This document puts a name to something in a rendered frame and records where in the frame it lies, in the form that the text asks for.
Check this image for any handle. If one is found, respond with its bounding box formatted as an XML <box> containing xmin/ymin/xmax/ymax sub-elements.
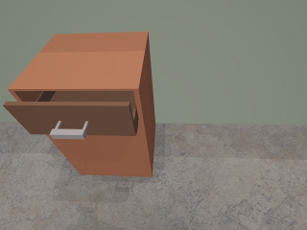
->
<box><xmin>49</xmin><ymin>121</ymin><xmax>89</xmax><ymax>140</ymax></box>

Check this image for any drawer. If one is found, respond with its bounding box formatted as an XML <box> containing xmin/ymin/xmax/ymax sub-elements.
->
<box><xmin>3</xmin><ymin>91</ymin><xmax>139</xmax><ymax>136</ymax></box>

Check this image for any cabinet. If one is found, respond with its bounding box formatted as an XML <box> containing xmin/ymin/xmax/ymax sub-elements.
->
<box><xmin>8</xmin><ymin>32</ymin><xmax>156</xmax><ymax>177</ymax></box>

